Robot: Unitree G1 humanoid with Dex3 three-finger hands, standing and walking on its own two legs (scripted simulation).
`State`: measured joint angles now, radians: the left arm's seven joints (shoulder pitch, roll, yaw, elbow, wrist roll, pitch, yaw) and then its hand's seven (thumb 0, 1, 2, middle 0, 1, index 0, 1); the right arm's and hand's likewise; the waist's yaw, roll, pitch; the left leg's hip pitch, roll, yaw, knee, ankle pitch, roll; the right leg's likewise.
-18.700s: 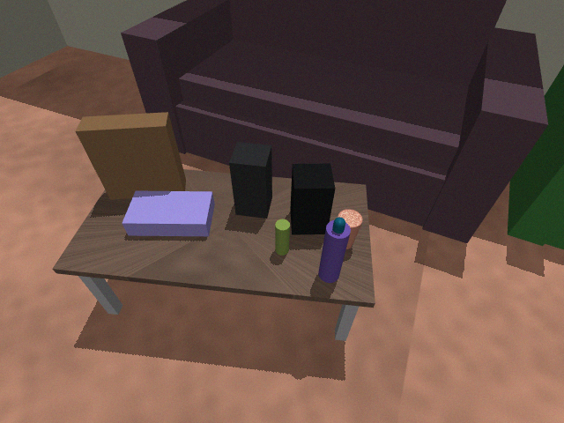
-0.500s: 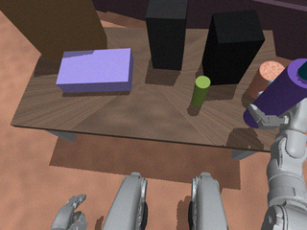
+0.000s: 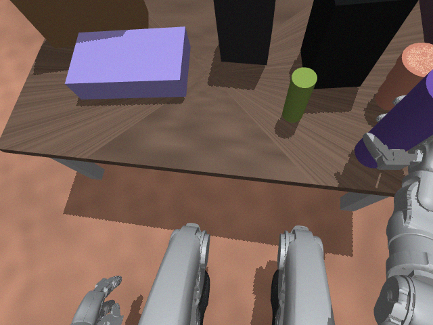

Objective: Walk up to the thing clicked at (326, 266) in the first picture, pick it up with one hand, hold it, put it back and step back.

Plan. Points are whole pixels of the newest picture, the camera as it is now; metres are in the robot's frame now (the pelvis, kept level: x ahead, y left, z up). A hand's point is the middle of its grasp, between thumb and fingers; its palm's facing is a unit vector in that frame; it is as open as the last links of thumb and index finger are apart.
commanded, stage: lower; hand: right
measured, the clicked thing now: (410, 122) +0.45 -0.27 +0.03
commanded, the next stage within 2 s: loosen in 0.38 s
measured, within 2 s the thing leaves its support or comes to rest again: rests again in 0.18 s
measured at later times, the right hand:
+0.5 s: hand (389, 138) +0.45 -0.27 -0.03, palm faces +0.34 +0.94 +0.01, open 9.3 cm
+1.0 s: hand (385, 141) +0.45 -0.27 -0.04, palm faces +0.34 +0.94 +0.00, open 12.5 cm
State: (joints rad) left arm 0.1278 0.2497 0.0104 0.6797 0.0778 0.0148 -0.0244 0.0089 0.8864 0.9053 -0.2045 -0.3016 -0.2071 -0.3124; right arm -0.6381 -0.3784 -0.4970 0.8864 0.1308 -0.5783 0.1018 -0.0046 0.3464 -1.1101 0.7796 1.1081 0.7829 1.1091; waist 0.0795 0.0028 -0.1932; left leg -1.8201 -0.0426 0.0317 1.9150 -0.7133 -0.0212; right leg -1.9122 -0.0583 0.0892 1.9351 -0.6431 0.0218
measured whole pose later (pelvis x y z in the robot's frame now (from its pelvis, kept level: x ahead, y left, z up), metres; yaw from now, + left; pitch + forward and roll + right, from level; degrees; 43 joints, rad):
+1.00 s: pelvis +0.00 +0.01 -0.04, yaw +1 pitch +35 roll +4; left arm 0.12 0.28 0.03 0.68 0.07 0.02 -0.01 0.01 0.91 0.89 -0.20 -0.30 -0.22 -0.30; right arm -0.64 -0.40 -0.52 0.83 0.15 -0.52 0.13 -0.01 0.39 -0.37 0.70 0.55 0.70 0.55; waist 0.06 0.01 -0.18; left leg -1.93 -0.06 0.04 2.03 -0.73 -0.01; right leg -2.01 -0.07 0.11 2.05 -0.66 0.04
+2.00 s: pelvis +0.04 -0.01 +0.21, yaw -4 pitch +19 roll +5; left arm 0.28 0.27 -0.02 0.63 -0.03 0.06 0.07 0.01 0.89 0.89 -0.20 -0.29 -0.21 -0.30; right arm -0.43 -0.60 -0.41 1.00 -0.02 -0.06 -0.14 -0.01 0.43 -0.12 0.07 0.07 0.06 0.07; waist 0.07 -0.01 -0.12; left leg -0.92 -0.03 0.04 1.08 -0.49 -0.02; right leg -1.03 -0.06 0.07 1.16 -0.46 0.01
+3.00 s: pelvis +0.07 +0.01 +0.26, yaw -6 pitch +3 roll +0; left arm 0.21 0.25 0.00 0.68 0.07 0.01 0.06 0.01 0.90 0.90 -0.20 -0.29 -0.20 -0.30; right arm 0.30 -0.25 0.03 0.43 -0.05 0.05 -0.06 -0.01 0.55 -0.05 0.06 0.05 0.05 0.05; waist 0.01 -0.01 -0.03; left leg -0.40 0.00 0.01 0.81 -0.45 0.00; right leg -0.47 -0.03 0.02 0.81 -0.39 0.03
